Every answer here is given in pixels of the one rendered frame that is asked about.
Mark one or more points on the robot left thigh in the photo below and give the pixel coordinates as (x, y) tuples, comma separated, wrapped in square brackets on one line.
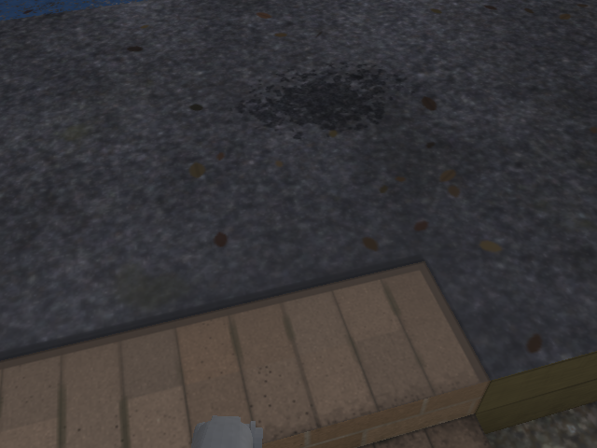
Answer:
[(228, 432)]

